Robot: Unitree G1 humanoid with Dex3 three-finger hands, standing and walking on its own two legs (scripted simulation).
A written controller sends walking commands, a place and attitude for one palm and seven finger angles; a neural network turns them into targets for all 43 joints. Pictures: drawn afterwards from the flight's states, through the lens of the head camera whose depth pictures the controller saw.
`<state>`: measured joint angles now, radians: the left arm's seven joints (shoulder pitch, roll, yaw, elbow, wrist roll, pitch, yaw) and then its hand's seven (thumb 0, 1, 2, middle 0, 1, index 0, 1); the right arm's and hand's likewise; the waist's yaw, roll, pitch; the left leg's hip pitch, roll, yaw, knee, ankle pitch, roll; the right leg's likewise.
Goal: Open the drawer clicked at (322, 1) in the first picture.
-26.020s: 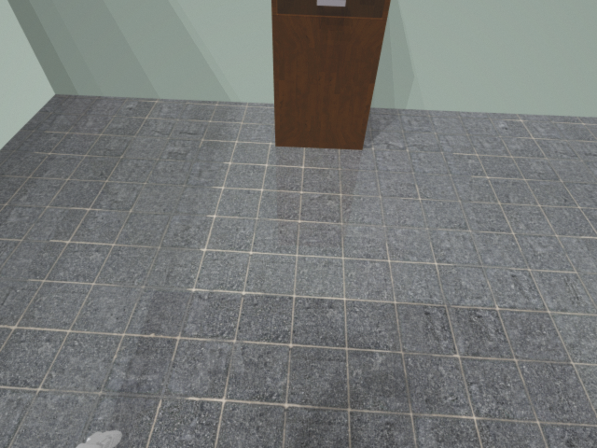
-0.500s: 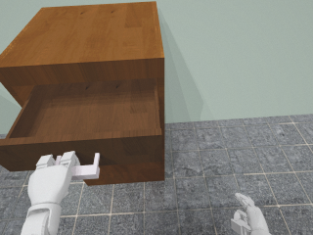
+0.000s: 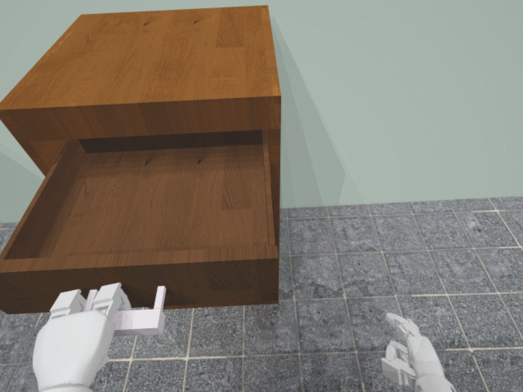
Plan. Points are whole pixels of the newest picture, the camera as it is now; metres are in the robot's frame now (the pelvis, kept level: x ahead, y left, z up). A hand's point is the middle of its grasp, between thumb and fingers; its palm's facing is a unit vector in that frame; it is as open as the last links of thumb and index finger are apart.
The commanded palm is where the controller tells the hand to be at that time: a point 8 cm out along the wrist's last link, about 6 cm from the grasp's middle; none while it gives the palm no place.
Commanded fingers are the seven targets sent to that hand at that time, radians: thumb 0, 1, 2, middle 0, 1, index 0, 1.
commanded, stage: pull the drawer open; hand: left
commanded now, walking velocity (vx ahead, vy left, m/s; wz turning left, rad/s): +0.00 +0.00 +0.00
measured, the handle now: (123, 308) +0.22 +0.24 +0.03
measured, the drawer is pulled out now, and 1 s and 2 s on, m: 0.28 0.30 0.30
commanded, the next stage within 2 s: open the thumb to release the handle in 0.86 s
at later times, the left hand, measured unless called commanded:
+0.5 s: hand (91, 371) +0.14 +0.25 +0.01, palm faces -0.04 -0.10 -0.99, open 5.8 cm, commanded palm +0.09 +0.24 +0.07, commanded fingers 0.00 0.90 0.90 -0.40 -1.35 -0.40 -1.35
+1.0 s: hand (88, 374) +0.13 +0.26 +0.01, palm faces -0.01 -0.07 -1.00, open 5.9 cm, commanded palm +0.11 +0.26 +0.07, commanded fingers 0.00 0.69 0.81 -0.38 -1.33 -0.38 -1.33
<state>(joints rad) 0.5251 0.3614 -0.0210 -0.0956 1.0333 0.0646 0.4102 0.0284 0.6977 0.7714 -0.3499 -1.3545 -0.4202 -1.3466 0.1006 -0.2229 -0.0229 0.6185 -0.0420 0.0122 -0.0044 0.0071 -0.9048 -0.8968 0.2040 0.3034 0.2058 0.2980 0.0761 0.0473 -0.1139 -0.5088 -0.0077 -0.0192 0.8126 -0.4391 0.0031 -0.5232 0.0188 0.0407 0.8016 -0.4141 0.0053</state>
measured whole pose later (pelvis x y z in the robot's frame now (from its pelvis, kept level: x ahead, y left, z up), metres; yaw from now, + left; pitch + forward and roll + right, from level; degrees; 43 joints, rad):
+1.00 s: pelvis +0.00 +0.01 -0.02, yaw -1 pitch +11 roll -1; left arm 0.75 0.39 -0.02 -0.28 1.02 0.06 0.49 0.01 0.68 0.76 -0.35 -1.34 -0.38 -1.34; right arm 0.13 -0.22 0.00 0.54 -0.04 0.05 0.04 0.01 -0.91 -0.90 0.20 0.30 0.21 0.30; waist 0.08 0.05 -0.15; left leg -0.62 0.00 0.00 0.93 -0.50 0.01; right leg -0.63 0.03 0.06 0.91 -0.46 0.02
